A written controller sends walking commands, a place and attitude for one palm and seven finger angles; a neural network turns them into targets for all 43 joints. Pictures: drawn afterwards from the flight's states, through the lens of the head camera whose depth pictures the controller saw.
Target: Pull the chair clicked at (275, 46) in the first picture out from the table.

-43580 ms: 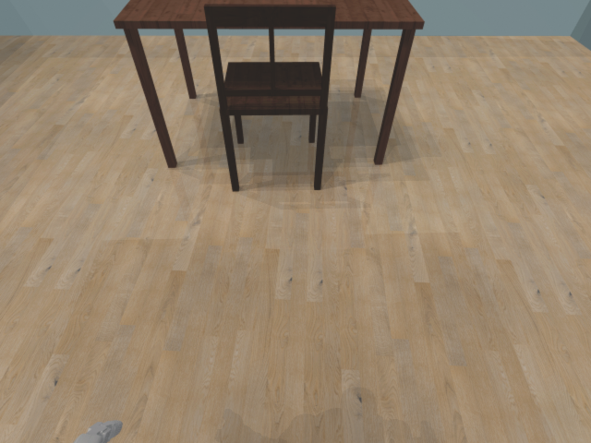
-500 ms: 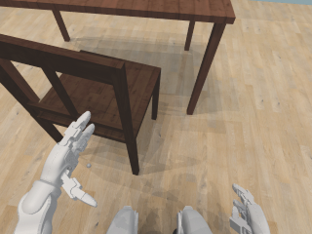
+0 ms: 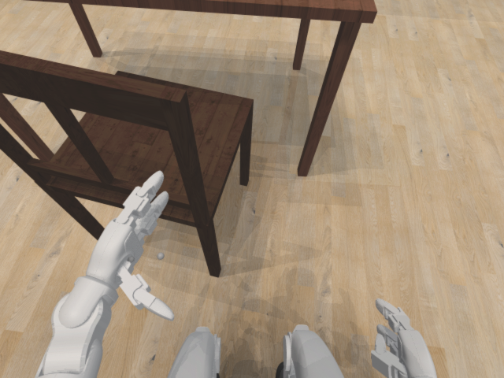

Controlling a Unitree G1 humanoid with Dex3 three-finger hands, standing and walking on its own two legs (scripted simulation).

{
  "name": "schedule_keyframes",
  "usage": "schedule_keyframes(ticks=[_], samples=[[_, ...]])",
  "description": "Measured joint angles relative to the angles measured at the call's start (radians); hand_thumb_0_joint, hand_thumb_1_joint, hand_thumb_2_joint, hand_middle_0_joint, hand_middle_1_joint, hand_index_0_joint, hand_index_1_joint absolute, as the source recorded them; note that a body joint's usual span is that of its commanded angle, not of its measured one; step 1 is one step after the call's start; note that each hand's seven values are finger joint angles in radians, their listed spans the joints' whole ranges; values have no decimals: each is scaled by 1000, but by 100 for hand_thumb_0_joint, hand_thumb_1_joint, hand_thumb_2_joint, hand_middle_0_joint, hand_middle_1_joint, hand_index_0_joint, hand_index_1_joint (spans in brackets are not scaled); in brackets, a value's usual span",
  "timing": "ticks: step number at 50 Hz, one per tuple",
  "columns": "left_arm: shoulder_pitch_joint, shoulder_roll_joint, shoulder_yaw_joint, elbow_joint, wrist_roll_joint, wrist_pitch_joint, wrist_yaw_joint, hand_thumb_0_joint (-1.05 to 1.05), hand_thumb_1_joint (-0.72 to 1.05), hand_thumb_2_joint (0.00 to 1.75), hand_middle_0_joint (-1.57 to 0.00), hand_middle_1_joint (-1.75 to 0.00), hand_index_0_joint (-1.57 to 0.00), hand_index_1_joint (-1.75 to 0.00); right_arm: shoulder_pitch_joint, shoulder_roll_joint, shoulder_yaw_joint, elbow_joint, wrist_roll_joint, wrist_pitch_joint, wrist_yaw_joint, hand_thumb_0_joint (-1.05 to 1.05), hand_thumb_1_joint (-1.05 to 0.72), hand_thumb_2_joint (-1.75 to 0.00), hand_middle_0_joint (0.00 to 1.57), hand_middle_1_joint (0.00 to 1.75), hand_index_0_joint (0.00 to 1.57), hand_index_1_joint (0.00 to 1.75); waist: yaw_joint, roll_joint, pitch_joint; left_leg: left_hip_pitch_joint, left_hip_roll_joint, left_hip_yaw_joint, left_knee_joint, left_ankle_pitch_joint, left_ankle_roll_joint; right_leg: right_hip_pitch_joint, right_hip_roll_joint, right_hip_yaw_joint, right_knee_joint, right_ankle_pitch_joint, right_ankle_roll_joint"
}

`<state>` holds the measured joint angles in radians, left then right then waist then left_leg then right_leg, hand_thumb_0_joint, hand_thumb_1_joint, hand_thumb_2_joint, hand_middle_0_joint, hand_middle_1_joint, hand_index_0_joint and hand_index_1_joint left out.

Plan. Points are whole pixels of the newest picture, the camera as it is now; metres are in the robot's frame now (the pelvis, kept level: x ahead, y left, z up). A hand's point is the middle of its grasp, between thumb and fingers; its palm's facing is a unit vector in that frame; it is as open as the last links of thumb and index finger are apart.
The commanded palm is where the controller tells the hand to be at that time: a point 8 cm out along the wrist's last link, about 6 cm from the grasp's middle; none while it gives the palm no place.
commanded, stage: aim the fingers beside a spindle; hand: left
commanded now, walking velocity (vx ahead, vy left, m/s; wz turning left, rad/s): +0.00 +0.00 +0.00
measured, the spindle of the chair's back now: (85, 146) +0.51 +0.31 +0.00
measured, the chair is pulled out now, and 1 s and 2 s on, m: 0.23 0.23 0.23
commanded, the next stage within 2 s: none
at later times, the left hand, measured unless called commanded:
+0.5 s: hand (153, 245) +0.31 +0.15 +0.03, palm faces -0.24 -0.97 -0.05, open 16.9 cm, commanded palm +0.30 +0.21 +0.03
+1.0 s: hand (148, 244) +0.31 +0.16 +0.02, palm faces -0.25 -0.97 -0.02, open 16.9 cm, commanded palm +0.31 +0.21 +0.03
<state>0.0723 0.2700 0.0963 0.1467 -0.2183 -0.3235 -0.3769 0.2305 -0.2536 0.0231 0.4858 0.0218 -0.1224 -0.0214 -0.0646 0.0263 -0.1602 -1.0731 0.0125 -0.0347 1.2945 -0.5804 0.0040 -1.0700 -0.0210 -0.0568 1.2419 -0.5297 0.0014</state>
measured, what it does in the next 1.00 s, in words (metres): stands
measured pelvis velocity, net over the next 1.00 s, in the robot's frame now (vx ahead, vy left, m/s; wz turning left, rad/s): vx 0.00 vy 0.00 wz -0.01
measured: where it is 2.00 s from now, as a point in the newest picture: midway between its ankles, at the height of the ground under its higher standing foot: outside the picture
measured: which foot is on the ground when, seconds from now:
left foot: down 0.00-1.00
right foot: down 0.00-1.00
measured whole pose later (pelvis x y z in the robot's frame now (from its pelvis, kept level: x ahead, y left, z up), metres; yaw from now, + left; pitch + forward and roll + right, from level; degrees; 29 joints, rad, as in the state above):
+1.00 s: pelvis +0.00 +0.00 +0.00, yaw -1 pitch +22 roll -3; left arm -0.02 0.30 0.16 0.26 -0.24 -0.31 -0.38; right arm 0.24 -0.25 0.03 0.49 0.03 -0.06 -0.01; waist -0.07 0.03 -0.16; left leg -1.10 0.01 -0.03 1.31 -0.58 0.01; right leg -1.10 -0.02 -0.05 1.25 -0.53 0.01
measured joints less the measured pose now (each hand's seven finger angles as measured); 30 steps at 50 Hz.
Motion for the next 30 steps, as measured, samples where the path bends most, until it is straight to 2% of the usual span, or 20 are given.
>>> schedule_keyframes(ticks=[7,11,17,23,30], samples=[[-63,14,37,48,4,-10,27,-1,-49,30,-6,-8,-7,-8,-1,5,1,4,0,19,5,1,-90,-90,21,30,20,29,-4,-3,2,-21,4,0,11,-1,-5,-24,4,1,15,-2,-5],[-82,13,31,74,-1,-5,18,-1,-50,30,-6,-8,-6,-8,2,1,1,10,2,27,9,1,-90,-90,21,30,20,29,-3,3,-3,-30,3,-2,15,-1,-6,-33,3,-1,19,-3,-6],[-59,-1,11,59,-2,-1,7,-1,-49,30,-6,-8,-6,-8,4,2,-1,8,2,39,10,1,-90,-90,21,30,20,29,-6,4,-2,-21,4,5,10,-2,-5,-29,4,5,18,-3,-5],[-53,10,44,59,-5,-21,21,-1,-49,30,-6,-8,-7,-8,3,4,-2,4,1,47,11,1,-90,-90,21,30,20,29,-2,0,-2,-13,6,6,6,-1,-6,-22,6,7,16,-3,-7],[-65,27,52,105,-23,-22,-22,-1,-50,30,-6,-8,-6,-8,-1,-6,2,5,7,48,6,1,-90,-90,21,30,20,29,5,2,-6,-21,4,-4,13,-1,-5,-22,5,-3,15,-2,-6]])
